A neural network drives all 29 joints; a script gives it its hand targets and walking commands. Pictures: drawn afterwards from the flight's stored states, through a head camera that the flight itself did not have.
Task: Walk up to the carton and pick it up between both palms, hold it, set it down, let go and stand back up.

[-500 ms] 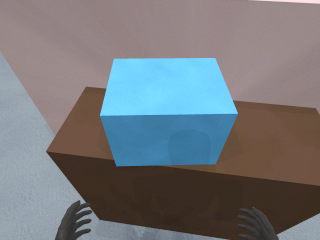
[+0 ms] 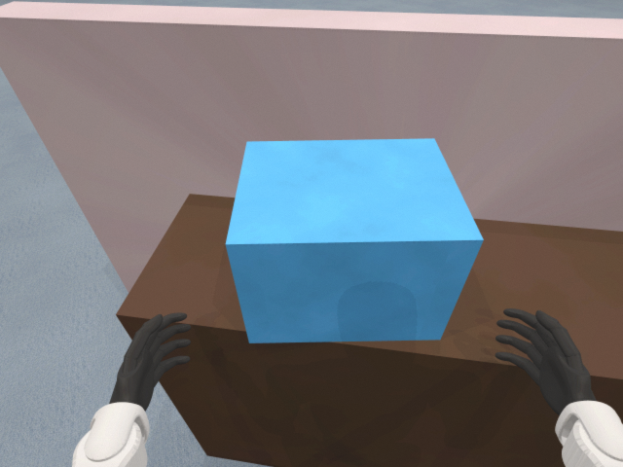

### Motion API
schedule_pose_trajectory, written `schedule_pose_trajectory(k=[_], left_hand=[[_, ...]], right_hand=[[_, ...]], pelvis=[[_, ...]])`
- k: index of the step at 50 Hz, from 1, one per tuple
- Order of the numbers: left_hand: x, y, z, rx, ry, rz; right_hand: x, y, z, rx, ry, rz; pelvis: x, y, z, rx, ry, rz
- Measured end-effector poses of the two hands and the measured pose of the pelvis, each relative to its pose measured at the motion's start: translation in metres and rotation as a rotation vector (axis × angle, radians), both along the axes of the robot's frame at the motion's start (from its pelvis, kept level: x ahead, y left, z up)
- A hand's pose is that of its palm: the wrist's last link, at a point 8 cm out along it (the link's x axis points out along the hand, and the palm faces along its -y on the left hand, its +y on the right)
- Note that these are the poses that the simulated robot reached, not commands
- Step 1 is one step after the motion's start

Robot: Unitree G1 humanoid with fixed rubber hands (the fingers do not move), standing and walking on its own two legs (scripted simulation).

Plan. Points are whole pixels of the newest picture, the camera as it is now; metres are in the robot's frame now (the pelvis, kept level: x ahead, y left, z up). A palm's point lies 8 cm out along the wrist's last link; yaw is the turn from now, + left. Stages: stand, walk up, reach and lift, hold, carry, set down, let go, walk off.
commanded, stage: reach and lift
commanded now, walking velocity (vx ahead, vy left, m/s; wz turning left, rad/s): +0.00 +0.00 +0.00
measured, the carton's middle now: (342, 239) +0.43 -0.02 +0.06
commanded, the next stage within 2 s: none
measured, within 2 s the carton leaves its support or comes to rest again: neither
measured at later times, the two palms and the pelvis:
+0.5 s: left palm (164, 333) +0.26 +0.20 +0.08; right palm (569, 331) +0.26 -0.27 +0.09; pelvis -0.02 +0.00 +0.00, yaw -2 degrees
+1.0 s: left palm (163, 250) +0.34 +0.21 +0.14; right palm (561, 247) +0.34 -0.27 +0.15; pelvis -0.02 -0.01 +0.00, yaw -1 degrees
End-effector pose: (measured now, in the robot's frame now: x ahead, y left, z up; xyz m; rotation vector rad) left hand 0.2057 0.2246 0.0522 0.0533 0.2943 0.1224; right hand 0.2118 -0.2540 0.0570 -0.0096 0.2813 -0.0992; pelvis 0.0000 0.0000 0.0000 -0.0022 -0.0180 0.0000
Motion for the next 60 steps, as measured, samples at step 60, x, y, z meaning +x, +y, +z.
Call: schedule_pose_trajectory(k=[60], left_hand=[[0.155,-0.013,0.104,-0.022,-0.010,-0.015]], right_hand=[[0.152,-0.021,0.099,0.022,-0.030,-0.033]], pelvis=[[-0.021,-0.003,-0.003,0.002,0.095,-0.009]])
